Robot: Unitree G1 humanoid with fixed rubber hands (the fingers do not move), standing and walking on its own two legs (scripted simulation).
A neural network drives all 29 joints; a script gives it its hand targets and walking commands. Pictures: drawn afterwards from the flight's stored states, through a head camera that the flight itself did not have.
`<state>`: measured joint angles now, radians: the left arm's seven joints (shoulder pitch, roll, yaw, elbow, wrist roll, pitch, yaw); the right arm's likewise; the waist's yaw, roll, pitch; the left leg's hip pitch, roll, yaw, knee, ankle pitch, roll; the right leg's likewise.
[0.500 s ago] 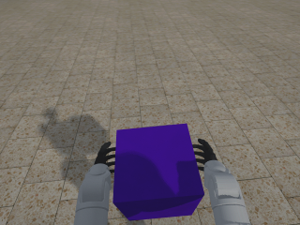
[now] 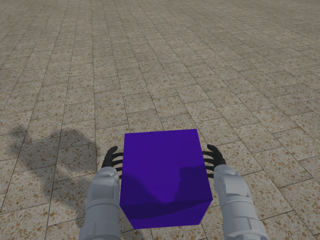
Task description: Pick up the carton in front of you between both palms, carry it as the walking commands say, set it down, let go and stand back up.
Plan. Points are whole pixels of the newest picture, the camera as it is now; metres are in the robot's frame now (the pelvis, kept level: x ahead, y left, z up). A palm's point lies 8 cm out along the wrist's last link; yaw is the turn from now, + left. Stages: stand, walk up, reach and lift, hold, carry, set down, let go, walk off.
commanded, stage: set down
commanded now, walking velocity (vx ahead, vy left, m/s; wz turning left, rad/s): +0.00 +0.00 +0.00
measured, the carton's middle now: (163, 181) +0.32 +0.02 -0.06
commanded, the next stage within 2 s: none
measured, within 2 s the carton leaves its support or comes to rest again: neither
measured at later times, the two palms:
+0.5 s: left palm (118, 192) +0.33 +0.18 -0.17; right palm (198, 179) +0.39 -0.11 -0.18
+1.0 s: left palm (123, 196) +0.38 +0.19 -0.30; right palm (189, 181) +0.46 -0.10 -0.31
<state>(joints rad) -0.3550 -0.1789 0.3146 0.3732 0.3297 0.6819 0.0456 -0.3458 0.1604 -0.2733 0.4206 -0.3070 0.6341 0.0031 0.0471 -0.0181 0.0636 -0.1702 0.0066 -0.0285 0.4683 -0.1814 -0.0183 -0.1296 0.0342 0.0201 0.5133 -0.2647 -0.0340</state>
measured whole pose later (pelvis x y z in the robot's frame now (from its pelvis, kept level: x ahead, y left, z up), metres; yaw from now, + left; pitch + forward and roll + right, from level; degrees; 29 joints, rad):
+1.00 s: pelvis -0.05 -0.01 -0.21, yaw -1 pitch +45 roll +3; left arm -0.87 -0.18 0.63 0.46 0.26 0.33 0.12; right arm -1.10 -0.05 -0.29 0.83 -0.28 0.30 -0.02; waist 0.11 -0.04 -0.13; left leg -1.84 -0.03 -0.05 1.49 -0.43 -0.08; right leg -1.83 0.08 0.03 1.57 -0.52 -0.03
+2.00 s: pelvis -0.07 +0.00 -0.37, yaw +1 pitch +41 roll +6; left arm -1.39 -0.02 0.61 0.72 0.04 0.27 0.19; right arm -1.76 -0.41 0.14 1.27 0.00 0.26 -0.04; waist 0.21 0.01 0.35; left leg -2.22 -0.06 -0.02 2.05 -0.55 -0.11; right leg -2.23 0.10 0.05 2.15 -0.64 -0.02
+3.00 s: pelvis -0.06 +0.00 -0.39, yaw +3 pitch +37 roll +8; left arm -1.42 0.05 0.72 0.93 0.13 0.16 0.06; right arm -1.73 -0.40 0.01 1.25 -0.15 0.20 0.05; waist 0.19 0.05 0.43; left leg -2.20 -0.07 0.01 2.12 -0.59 -0.12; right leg -2.22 0.09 0.07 2.26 -0.69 -0.03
